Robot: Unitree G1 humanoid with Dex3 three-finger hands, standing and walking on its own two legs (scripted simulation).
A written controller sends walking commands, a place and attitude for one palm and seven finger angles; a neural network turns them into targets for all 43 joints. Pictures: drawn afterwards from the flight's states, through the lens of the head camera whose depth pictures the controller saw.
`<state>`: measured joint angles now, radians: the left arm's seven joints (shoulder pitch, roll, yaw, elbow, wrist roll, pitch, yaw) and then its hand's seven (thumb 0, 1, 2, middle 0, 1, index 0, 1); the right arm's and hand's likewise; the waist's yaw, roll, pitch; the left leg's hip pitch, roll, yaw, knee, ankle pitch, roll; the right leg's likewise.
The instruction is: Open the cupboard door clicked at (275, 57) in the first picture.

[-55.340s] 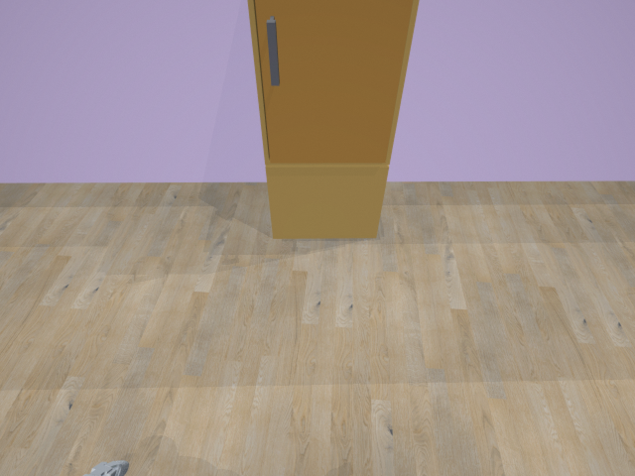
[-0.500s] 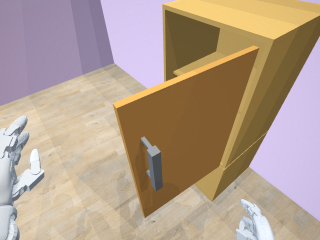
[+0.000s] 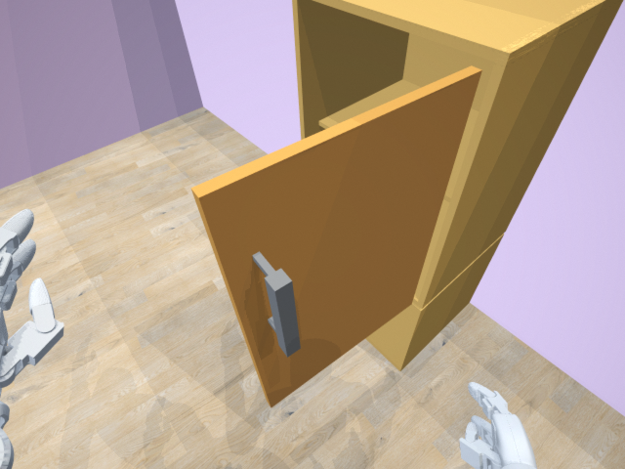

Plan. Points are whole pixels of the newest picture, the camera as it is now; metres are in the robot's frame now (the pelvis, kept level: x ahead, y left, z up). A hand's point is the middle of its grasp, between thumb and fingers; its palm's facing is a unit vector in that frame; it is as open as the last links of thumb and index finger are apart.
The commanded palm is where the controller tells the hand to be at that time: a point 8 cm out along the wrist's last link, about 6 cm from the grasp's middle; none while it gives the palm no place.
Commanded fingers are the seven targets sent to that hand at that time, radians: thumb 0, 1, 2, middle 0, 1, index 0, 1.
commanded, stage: step back with the hand held close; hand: left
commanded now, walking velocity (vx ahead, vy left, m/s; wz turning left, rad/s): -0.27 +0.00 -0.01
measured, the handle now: (276, 306) +0.31 +0.09 +0.05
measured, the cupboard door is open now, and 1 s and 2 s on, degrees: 85 85 85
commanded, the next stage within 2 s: stop stepping back and stand still in 0.86 s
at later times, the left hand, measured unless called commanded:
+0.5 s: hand out of the picture +0.11 +0.30 +0.15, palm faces +0.42 -0.75 -0.51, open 7.4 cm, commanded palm +0.04 +0.34 +0.17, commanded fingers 0.00 0.90 0.90 -0.20 -0.30 -0.20 -0.30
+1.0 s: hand out of the picture +0.01 +0.31 +0.18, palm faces +0.42 -0.83 -0.38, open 7.4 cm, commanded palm -0.05 +0.35 +0.17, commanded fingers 0.00 0.90 0.90 -0.20 -0.30 -0.20 -0.30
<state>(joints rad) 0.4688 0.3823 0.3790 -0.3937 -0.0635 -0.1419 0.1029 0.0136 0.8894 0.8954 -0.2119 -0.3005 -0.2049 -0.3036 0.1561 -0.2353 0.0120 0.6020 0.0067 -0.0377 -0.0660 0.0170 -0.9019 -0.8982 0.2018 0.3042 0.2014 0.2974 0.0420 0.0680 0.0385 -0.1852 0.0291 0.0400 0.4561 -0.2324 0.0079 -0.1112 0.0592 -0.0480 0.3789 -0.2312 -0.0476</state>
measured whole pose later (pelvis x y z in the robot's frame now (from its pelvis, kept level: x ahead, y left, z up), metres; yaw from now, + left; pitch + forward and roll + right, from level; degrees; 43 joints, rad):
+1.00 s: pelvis -0.20 +0.06 +0.00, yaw -1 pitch +2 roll -5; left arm 0.51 0.43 0.43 -0.63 -0.05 -0.20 0.17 0.01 0.89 0.90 -0.21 -0.30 -0.20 -0.30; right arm 0.17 -0.13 0.01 0.64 -0.02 -0.15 -0.04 0.02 -0.90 -0.90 0.20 0.30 0.20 0.30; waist 0.02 -0.02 0.03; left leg -0.42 0.09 0.05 0.41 -0.03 0.04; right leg -0.32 0.05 0.00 0.96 -0.50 0.03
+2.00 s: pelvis -0.34 +0.02 -0.01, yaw -1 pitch -1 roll +1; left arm 0.35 0.37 0.18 -0.07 0.02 -0.13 0.05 0.01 0.89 0.90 -0.21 -0.30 -0.20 -0.30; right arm 0.14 -0.29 -0.03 0.73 -0.01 -0.11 -0.01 0.02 -0.90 -0.90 0.20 0.30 0.20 0.30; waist 0.02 0.03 0.03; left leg -0.26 0.01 0.02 0.53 -0.24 -0.01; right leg -0.27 0.03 -0.06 0.54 -0.25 -0.06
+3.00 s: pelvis -0.39 +0.04 -0.01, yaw +1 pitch +0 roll +1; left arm 0.25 0.17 0.04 1.06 0.02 -0.01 0.01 0.00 0.92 0.90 -0.20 -0.30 -0.20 -0.30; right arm 0.29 -0.16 -0.04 1.11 -0.03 0.03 -0.03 0.01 -0.90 -0.90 0.20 0.30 0.20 0.30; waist 0.01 0.00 -0.01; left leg -0.32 -0.04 0.02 0.41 -0.10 0.03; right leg -0.19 0.00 0.00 0.51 -0.34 -0.03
